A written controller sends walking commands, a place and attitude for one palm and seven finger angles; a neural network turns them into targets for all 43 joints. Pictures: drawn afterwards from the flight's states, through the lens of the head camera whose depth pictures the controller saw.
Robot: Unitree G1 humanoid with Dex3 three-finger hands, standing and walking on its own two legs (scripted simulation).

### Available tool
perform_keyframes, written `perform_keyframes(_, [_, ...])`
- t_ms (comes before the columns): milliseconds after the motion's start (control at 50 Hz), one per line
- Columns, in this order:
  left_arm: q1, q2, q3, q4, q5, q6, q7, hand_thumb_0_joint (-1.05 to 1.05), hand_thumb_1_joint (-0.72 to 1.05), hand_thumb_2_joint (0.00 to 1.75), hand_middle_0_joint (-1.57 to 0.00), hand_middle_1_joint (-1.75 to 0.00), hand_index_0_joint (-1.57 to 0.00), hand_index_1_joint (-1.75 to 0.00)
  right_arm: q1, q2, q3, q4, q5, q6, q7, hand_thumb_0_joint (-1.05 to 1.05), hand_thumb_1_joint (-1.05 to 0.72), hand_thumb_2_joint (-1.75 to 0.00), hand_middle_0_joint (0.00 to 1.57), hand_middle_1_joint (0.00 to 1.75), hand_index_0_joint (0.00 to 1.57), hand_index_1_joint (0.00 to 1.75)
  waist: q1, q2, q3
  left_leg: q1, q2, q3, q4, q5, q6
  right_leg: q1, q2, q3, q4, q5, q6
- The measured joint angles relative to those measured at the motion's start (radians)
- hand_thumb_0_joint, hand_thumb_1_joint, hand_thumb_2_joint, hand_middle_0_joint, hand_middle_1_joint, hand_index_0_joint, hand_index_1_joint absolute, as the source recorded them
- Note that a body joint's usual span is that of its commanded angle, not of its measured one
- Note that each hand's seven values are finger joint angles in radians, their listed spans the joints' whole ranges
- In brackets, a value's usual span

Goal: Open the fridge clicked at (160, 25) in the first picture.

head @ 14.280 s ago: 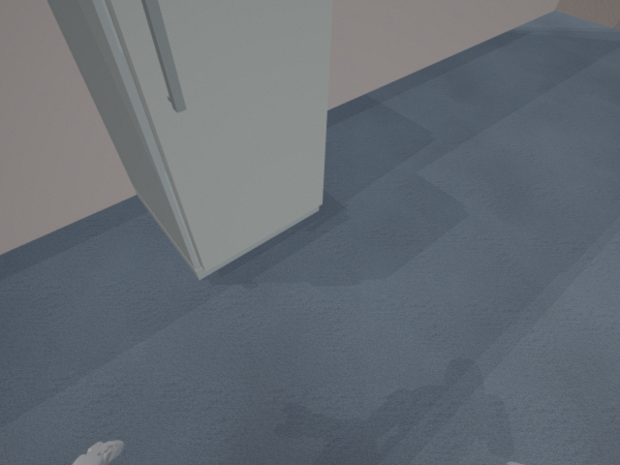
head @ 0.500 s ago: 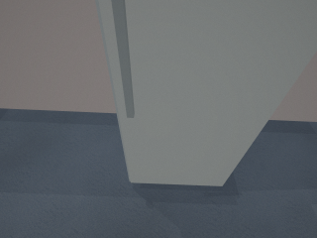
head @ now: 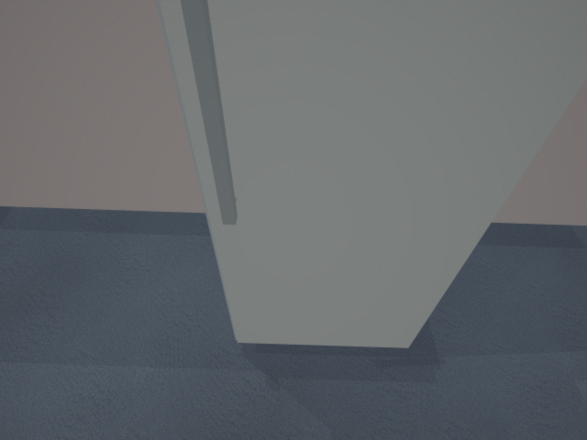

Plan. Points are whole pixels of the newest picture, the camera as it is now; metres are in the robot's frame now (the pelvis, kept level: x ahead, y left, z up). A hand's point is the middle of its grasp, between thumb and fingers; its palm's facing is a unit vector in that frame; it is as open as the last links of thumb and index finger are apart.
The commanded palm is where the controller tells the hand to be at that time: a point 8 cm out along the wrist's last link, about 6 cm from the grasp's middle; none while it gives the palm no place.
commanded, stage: look again from close up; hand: left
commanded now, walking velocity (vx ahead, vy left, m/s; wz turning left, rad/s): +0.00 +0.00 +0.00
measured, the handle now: (216, 115) +0.50 +0.15 +0.19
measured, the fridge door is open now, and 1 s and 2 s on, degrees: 0 0 0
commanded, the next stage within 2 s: raise the hand to about handle height in 0.46 s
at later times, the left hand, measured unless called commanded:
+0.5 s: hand out of the picture +0.02 +0.19 -0.17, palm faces +0.00 -0.97 -0.25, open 7.4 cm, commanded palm none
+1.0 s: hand (141, 431) +0.14 +0.20 -0.03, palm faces +0.10 -0.99 -0.02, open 8.7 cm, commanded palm +0.14 +0.26 +0.00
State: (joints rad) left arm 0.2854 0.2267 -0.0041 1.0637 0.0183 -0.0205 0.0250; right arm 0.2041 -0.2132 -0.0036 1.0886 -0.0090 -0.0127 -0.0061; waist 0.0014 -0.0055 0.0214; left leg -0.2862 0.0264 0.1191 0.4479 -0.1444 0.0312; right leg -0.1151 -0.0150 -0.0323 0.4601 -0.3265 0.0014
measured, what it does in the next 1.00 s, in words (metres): lowers itself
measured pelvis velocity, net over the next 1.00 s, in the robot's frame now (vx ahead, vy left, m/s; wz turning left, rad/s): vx -0.01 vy -0.04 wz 0.05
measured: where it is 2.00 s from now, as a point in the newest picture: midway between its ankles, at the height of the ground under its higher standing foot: outside the picture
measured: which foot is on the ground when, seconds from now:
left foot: down 0.00-1.00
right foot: down 0.00-1.00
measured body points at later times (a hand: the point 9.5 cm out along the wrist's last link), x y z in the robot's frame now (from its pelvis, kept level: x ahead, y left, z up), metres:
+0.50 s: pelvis +0.01 -0.01 +0.00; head +0.02 -0.01 +0.45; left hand +0.03 +0.24 -0.15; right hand +0.06 -0.26 -0.15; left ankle +0.06 +0.10 -0.74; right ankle -0.05 -0.12 -0.74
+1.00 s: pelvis -0.01 -0.04 -0.05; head +0.01 -0.03 +0.40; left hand +0.13 +0.25 -0.03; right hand +0.20 -0.28 -0.10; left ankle +0.06 +0.10 -0.74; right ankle -0.05 -0.12 -0.74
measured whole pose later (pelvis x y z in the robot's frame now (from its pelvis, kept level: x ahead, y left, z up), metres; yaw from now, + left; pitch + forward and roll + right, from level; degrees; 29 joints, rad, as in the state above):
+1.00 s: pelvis -0.01 -0.04 -0.05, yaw +3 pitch +7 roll +0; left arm 0.45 0.26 0.28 0.20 -0.34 -0.42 -0.43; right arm 0.18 -0.26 -0.05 0.56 0.04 -0.22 -0.06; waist 0.02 -0.01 -0.09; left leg -0.71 0.06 0.03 0.89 -0.30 -0.01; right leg -0.52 0.01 -0.11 0.93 -0.54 -0.05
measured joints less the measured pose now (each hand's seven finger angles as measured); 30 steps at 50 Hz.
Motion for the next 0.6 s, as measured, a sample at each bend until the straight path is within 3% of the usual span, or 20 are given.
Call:
perform_keyframes(580, [-0.013, -0.003, -0.005, 0.022, 0.000, 0.001, 0.006, 0.01, 0.91, 0.89, -0.20, -0.30, -0.20, -0.30, -0.021, -0.017, 0.006, 0.017, 0.002, 0.003, -0.005, 0.00, -0.91, -0.90, 0.20, 0.30, 0.20, 0.30, 0.003, 0.009, 0.008, 0.021, 0.016, -0.009, -0.018, -0.003, -0.021, 0.036, 0.019, -0.006, -0.049, 0.008, -0.015])
perform_keyframes(600, [0.034, -0.011, 0.023, -0.127, -0.039, 0.054, 0.006, 0.01, 0.90, 0.89, -0.20, -0.30, -0.20, -0.30, -0.001, -0.017, 0.004, -0.031, 0.015, -0.005, -0.012, 0.00, -0.91, -0.90, 0.20, 0.30, 0.20, 0.30, -0.002, 0.012, 0.013, 0.009, 0.018, -0.014, 0.000, -0.011, -0.021, 0.030, 0.021, -0.011, -0.039, 0.005, -0.015])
